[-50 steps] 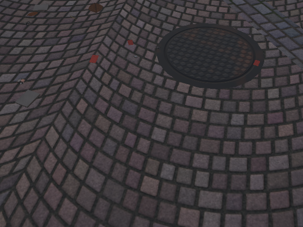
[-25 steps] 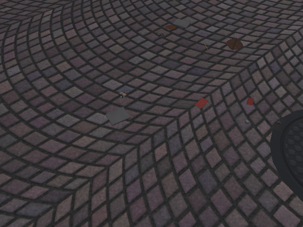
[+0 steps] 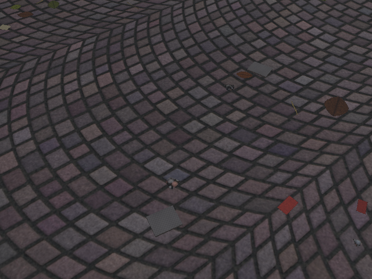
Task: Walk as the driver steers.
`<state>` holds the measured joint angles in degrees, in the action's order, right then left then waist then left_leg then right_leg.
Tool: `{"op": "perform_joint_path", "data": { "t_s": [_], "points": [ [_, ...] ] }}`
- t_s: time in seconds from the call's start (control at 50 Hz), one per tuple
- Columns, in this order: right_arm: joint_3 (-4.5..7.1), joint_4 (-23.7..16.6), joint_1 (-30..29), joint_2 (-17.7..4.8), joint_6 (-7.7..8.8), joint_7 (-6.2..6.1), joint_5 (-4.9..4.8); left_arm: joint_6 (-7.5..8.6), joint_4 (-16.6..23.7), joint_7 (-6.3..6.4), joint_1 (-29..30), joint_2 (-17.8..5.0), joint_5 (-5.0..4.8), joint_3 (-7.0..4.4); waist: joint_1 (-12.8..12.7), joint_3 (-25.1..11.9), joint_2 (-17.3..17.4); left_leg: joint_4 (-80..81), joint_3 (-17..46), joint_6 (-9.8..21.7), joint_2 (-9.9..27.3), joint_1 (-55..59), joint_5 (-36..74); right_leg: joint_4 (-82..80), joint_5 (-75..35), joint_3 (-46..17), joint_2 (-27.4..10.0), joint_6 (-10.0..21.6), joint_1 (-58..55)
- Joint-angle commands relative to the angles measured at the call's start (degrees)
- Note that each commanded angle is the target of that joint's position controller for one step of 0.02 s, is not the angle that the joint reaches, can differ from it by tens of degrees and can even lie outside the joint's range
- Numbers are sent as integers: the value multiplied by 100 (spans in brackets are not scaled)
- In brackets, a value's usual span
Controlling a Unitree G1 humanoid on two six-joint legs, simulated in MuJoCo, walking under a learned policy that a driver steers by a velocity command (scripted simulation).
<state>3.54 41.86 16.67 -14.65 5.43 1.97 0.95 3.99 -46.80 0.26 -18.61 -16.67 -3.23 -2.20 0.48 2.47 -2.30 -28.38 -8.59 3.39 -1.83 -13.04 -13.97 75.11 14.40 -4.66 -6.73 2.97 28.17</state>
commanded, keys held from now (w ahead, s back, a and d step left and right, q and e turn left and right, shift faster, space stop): w+e+shift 1.00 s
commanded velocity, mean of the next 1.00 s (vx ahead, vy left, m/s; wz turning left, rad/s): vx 1.00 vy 0.00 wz -0.89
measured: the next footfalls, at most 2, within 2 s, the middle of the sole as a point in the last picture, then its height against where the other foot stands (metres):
right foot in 0.30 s outside the picture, level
left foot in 0.72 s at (219, 181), level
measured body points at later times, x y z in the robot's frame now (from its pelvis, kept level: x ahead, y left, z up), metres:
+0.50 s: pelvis +0.43 -0.09 +0.00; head +0.45 -0.10 +0.45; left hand +0.55 +0.15 -0.12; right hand +0.58 -0.39 -0.04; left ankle +0.55 +0.09 -0.64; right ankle +0.44 -0.12 -0.73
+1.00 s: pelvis +0.83 -0.23 +0.00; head +0.82 -0.25 +0.45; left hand +1.17 -0.26 -0.05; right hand +0.58 -0.39 -0.13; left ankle +0.88 -0.09 -0.73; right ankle +0.80 -0.38 -0.63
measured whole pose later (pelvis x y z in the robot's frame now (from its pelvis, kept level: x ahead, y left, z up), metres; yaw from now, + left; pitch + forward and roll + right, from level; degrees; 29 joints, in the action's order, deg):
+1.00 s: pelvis +0.83 -0.23 +0.00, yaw -55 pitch -1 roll +5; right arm 5.2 46.5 25.4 -17.9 5.6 -0.1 0.3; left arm 0.6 -32.5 -1.5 -7.2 -19.1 -2.5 -3.4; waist 5.2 2.1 -3.3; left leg -20.7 -8.3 -0.6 -2.6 -0.8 -18.8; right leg 73.2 11.5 -1.6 -6.3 3.0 45.8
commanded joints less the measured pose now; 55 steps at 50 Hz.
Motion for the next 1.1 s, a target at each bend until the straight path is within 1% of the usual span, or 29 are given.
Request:
{"op": "perform_joint_path", "data": {
  "t_s": [0.02,0.08,0.16,0.22,0.26,0.28,0.3,0.32,0.34,0.36,0.38,0.4,0.42,0.46,0.52,0.58,0.66,0.68,0.72,0.74,0.76,0.78,0.8,0.82,0.84,0.86,0.92,1.02,1.1],
  "points": [
    [91,-155,-443,-219,205,14,-61,-256,272,-18,-353,18,-7,-50,-305,227,662,2058,1202,521,1690,-10,331,73,-257,-283,-588,-102,931],
    [110,-89,-563,-335,233,-90,50,-263,537,-44,274,-59,77,-47,-305,673,526,2239,142,412,1262,-241,1063,-775,-1283,-87,-460,-217,1308],
    [175,25,-166,-779,225,-244,6,-140,798,-283,1060,-115,136,1,-23,789,27,2350,-601,235,1220,546,1864,-2435,-2523,629,-170,38,1196],
    [259,42,-47,-1254,47,-317,-27,-81,967,-451,1119,-443,65,-132,-204,377,377,1539,-806,-46,1321,1575,5240,-3159,-2338,1443,516,308,375],
    [369,-88,-324,-1674,-151,-309,-148,-243,832,-402,-63,-899,-25,-357,-982,-320,971,-145,-756,-17,1557,1859,7760,-2845,-1255,1637,944,556,-904],
    [367,-197,-630,-1683,-172,-278,-176,-374,540,-346,-1329,-1356,14,-582,-1625,-886,990,-1685,-558,44,1561,1237,7704,-2792,-839,1375,1022,783,-2488],
    [290,-265,-1101,-1378,-51,-222,-312,-493,375,-218,-2132,-1681,-35,-814,-2216,-991,240,-4238,-600,-207,743,0,5743,-3617,-1379,917,969,1108,-4040],
    [-88,-481,-231,47,212,-87,-112,-449,351,-240,-1459,-1658,126,-611,-717,-504,-2046,-6778,232,-481,-376,-2391,-1824,-3844,-834,-1293,388,1762,-4468],
    [-231,-872,101,-33,439,-46,-304,-224,845,-287,-864,-1188,377,-417,-319,-1920,-1860,-7326,1639,-211,-543,-3179,-1875,-5411,2245,-4469,-642,2613,-4872],
    [-86,-1003,-855,-759,547,-48,-376,-64,929,-318,-904,-919,352,-416,-649,-1048,-575,-6603,1793,54,-223,-3356,-1315,-6387,2808,-4736,-679,2117,-4098],
    [-63,-1108,-1171,-771,524,-108,-371,78,852,-361,-787,-772,321,-369,-382,-605,430,-5755,1750,184,66,-3265,-883,-6438,2828,-4469,-595,1773,-3413],
    [-98,-1012,-1041,-628,475,-157,-233,152,926,-374,-392,-803,275,-366,-38,-276,792,-5272,1798,97,245,-2890,-651,-6277,2354,-4131,-450,1757,-2532],
    [-72,-936,-874,-644,397,-173,-115,186,1050,-311,-23,-847,306,-378,173,-127,783,-4925,1907,-40,378,-2484,-477,-6172,1807,-3686,-149,1760,-1816],
    [-11,-875,-809,-744,245,-218,-68,179,1137,-194,179,-760,248,-336,281,-2,630,-4145,1844,-305,551,-2133,-374,-6290,988,-2842,234,1692,-1252],
    [-105,-1208,-1800,-472,176,-264,44,128,1047,15,-39,-603,138,-285,-113,353,492,-2344,1457,-684,470,-1852,521,-6288,-60,-1925,670,1542,-562],
    [-140,-1463,-2431,-209,194,-203,-55,0,940,79,-156,-752,110,-361,-530,209,19,-711,1145,-867,62,-899,1788,-6100,57,-1613,949,1133,-186],
    [102,-1491,-2356,-694,285,-165,-335,-40,782,123,-310,-631,25,-400,-510,4,-414,80,1608,-856,85,-673,1730,-5386,307,-2239,671,875,-1322],
    [178,-1441,-2132,-829,320,-163,-366,-66,779,128,-267,-624,43,-418,-344,-93,-500,110,1587,-770,113,-526,1479,-5071,-191,-2326,565,805,-1626],
    [424,-1050,-166,-1192,340,-222,-398,-95,966,32,110,-491,248,-348,760,-1293,-480,-299,1571,-431,425,1641,832,-2867,-1655,-1887,806,424,-1372],
    [423,-850,1094,-1455,266,-272,-320,-86,1137,-38,-36,213,458,-104,996,-2301,640,-541,2852,-254,1379,3601,-755,-732,820,-1365,1134,314,-133],
    [444,-780,918,-1825,292,-122,-1,-18,1473,-41,-976,347,-151,13,191,-2675,3728,1202,6768,746,2722,4322,-3491,867,1824,-879,1304,133,1800],
    [337,-1029,310,-1117,240,-120,-29,-89,1219,44,-622,-255,-208,-43,417,-1754,2466,1487,6525,667,2515,3637,-4420,1282,1080,-648,728,69,2298],
    [264,-981,163,-812,167,-177,-90,-119,1308,27,107,-623,2,-124,586,-1030,1505,1382,5306,492,2260,2898,-3334,1218,668,-365,623,45,2334],
    [253,-842,186,-821,120,-193,-46,-148,1363,13,516,-616,172,-146,565,-659,400,1305,4325,366,1994,2217,-2017,997,497,-270,403,50,2032],
    [239,-692,93,-813,115,-203,-5,-136,1505,-28,741,-533,234,-160,425,-320,325,1302,3709,396,1835,1675,-1198,638,295,-317,194,62,1912],
    [189,-569,16,-682,140,-212,16,-177,1543,-83,736,-470,160,-168,277,-153,495,1373,3171,343,1699,1285,-723,442,251,-343,-3,79,1689],
    [113,-229,37,-431,165,-166,-139,-312,1703,-155,853,-216,24,-104,94,85,668,1582,2182,309,1619,1036,39,273,216,-214,-257,113,2024],
    [139,-33,-43,-807,164,-245,9,-264,1853,-262,1380,-318,93,-69,71,545,354,2057,641,234,1434,747,1188,-785,-1240,153,-193,-70,2175],
    [145,230,420,-1157,101,-289,-17,-138,2054,-468,2200,-221,86,-22,291,758,192,1981,-259,-208,1277,1213,3311,-2563,-1786,1030,226,276,1456]
  ]
}}
Velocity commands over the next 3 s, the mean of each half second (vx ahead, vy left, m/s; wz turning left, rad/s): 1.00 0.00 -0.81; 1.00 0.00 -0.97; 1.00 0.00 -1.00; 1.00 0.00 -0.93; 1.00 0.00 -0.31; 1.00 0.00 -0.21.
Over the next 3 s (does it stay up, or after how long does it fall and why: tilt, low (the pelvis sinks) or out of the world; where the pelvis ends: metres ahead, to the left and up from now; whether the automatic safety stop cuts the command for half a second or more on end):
stays up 0.57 -1.84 -0.03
